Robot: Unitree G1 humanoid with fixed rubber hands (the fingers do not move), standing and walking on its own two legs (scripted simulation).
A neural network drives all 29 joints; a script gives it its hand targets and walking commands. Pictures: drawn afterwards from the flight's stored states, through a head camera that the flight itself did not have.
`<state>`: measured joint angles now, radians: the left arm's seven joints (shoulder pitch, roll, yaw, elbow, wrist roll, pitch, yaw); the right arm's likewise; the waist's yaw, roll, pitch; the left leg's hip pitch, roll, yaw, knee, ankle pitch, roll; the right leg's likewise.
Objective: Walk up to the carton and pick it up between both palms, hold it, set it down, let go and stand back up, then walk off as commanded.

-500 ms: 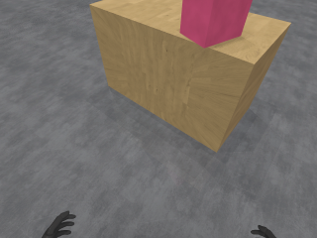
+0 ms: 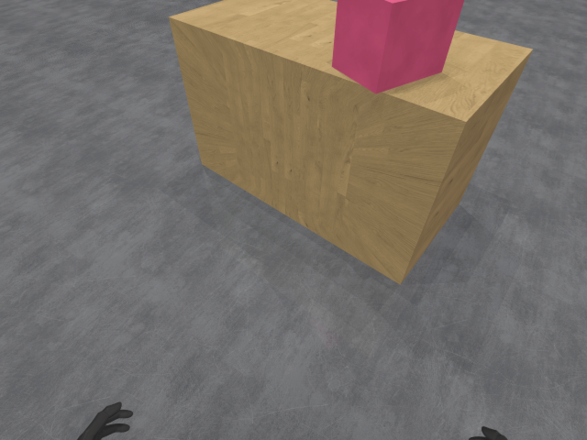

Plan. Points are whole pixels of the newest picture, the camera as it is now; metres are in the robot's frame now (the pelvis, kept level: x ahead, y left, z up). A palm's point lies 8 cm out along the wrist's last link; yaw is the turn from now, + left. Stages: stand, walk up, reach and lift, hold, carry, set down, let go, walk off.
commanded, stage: stand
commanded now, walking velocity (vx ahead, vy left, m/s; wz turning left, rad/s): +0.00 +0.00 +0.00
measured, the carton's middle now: (393, 30) +1.15 -0.28 +0.11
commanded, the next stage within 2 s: walk up in 0.84 s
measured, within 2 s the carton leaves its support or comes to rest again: neither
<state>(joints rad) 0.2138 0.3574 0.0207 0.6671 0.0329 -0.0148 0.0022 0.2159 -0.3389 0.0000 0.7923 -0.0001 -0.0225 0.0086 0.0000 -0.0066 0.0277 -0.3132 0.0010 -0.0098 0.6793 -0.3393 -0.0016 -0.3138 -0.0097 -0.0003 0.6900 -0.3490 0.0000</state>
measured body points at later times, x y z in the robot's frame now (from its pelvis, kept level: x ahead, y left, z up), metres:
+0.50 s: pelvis -0.01 +0.00 +0.00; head +0.00 +0.00 +0.45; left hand +0.14 +0.29 -0.09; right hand +0.11 -0.29 -0.11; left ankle +0.02 +0.13 -0.72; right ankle +0.01 -0.12 -0.72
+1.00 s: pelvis -0.01 +0.00 +0.00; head -0.01 -0.01 +0.45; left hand +0.12 +0.29 -0.09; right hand +0.09 -0.29 -0.12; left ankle +0.02 +0.13 -0.72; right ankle +0.01 -0.12 -0.72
